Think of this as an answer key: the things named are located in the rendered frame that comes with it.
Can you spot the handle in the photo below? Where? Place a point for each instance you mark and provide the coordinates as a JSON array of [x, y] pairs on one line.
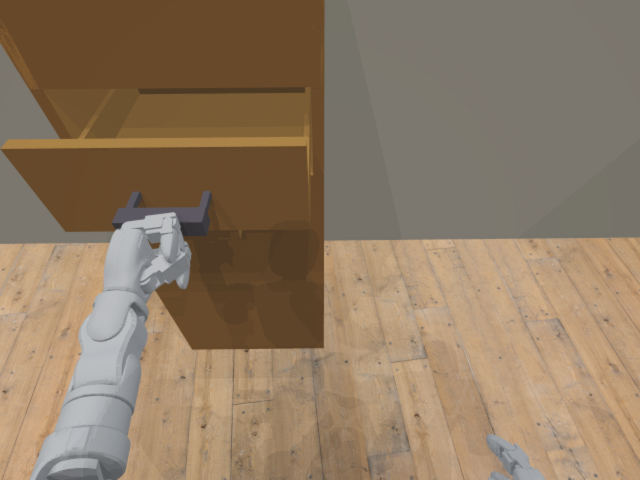
[[194, 221], [217, 235]]

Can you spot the drawer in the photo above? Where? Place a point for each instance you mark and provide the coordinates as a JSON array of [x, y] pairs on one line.
[[251, 147]]

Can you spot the robot left forearm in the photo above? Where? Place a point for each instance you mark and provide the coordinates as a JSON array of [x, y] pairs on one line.
[[90, 438]]

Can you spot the cabinet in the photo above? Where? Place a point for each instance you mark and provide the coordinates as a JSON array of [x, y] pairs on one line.
[[265, 290]]

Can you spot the left robot hand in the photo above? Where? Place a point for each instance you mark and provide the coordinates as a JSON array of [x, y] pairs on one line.
[[129, 255]]

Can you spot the right robot hand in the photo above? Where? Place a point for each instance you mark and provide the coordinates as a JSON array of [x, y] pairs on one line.
[[515, 460]]

